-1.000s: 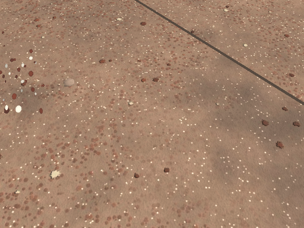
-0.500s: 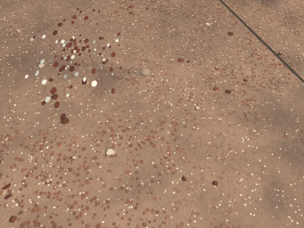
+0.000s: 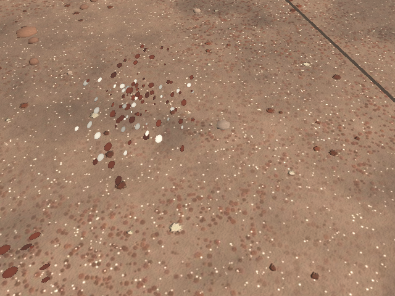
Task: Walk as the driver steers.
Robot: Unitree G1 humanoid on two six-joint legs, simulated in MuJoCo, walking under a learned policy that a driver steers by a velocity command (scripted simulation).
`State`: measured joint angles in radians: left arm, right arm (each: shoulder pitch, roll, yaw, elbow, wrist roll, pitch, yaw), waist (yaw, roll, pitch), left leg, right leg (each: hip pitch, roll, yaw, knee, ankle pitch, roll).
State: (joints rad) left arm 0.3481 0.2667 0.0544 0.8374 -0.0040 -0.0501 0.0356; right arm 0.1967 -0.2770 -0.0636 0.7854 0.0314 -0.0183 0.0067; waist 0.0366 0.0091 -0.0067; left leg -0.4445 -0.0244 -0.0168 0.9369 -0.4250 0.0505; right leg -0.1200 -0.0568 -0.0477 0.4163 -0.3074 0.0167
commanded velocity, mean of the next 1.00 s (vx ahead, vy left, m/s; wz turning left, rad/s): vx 0.18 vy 0.00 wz -0.12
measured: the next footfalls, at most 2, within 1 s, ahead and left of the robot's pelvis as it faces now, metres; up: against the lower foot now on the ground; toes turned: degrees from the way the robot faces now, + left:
left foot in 0.18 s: +0.16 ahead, +0.16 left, +0.00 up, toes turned +9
right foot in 0.66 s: +0.40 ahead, +0.02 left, +0.00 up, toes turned -1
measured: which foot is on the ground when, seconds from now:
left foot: up 0.00-0.16, down 0.18-0.66, up 0.68-1.00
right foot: down 0.00-0.20, up 0.22-0.64, down 0.66-1.00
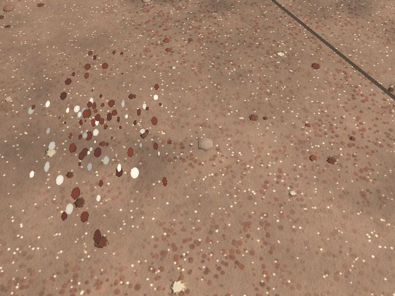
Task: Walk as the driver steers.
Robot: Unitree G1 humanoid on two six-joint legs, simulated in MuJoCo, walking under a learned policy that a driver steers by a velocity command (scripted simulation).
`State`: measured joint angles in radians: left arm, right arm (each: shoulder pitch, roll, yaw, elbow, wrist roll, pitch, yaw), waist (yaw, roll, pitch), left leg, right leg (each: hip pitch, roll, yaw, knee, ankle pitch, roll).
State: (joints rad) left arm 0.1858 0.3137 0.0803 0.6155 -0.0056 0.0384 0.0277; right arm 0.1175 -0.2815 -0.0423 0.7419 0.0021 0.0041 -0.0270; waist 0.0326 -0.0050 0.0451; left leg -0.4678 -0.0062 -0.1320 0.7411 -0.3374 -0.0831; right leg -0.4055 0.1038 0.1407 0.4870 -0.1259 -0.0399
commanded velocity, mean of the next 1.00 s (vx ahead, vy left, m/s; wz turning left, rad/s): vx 0.00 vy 0.00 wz -0.59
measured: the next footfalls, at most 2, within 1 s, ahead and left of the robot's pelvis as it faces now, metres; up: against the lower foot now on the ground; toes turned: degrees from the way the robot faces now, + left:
left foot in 0.06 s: +0.09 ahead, +0.15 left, +0.00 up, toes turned -8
right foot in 0.50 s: +0.02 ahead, -0.10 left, +0.00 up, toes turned -21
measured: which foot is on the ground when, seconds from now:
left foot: up 0.00-0.04, down 0.06-0.50, up 0.52-0.94, down 0.96-1.00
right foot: down 0.00-0.06, up 0.08-0.48, down 0.50-0.96, up 0.98-1.00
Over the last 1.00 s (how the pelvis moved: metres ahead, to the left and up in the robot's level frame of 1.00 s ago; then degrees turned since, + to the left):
0.31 0.13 -0.01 -11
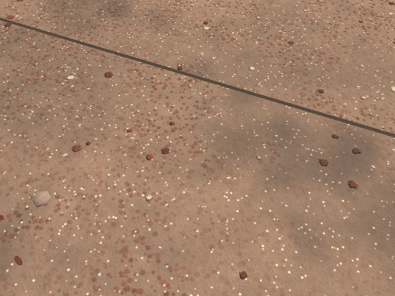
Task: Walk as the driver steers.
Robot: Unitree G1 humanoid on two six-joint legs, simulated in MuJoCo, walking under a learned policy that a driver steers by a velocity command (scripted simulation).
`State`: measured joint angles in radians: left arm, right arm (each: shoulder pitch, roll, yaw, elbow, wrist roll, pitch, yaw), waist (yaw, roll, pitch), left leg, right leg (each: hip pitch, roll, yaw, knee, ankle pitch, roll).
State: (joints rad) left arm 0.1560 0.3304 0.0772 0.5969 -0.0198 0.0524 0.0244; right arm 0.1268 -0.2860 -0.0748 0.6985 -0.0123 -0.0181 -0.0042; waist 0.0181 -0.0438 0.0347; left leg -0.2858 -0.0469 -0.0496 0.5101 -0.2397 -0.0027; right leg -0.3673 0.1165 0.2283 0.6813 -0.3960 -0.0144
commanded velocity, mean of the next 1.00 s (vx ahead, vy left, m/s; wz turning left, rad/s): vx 0.15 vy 0.00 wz -0.41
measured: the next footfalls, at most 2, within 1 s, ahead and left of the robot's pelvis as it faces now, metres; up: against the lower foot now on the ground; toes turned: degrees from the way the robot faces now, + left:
right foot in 0.38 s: +0.00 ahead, -0.15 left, +0.00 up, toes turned -15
left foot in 0.92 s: +0.19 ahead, +0.02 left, +0.00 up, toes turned -24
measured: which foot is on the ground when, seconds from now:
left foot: down 0.00-0.38, up 0.40-0.90, down 0.92-1.00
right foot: up 0.00-0.36, down 0.38-0.94, up 0.96-1.00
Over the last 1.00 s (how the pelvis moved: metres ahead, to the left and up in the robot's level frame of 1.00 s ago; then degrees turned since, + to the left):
0.03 0.02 0.00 -37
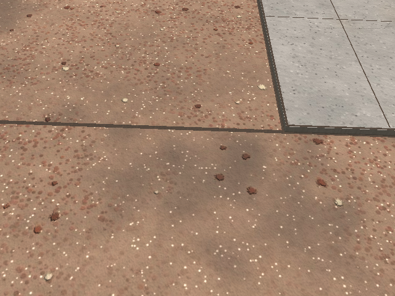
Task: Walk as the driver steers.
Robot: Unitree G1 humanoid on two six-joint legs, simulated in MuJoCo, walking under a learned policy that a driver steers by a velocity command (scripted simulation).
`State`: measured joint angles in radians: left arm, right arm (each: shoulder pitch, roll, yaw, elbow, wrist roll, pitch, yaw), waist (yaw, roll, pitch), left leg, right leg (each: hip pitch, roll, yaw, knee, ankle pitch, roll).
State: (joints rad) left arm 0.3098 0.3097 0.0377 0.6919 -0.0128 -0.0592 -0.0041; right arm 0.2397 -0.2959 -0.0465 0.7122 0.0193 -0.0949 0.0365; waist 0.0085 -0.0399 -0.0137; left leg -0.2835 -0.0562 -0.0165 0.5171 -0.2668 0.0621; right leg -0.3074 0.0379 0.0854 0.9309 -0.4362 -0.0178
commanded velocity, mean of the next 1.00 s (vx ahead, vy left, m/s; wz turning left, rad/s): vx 0.49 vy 0.00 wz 0.43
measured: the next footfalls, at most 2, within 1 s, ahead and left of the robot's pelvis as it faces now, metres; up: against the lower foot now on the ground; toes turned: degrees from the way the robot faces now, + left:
right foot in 0.36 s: +0.37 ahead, -0.09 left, +0.00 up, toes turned +16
left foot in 0.86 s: +0.54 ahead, +0.27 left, +0.00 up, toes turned +31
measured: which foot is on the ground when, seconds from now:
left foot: down 0.00-0.36, up 0.38-0.84, down 0.86-1.00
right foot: up 0.00-0.34, down 0.36-0.88, up 0.90-1.00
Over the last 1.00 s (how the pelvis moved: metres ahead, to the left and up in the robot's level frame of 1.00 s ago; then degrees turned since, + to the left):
0.12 -0.05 0.00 -22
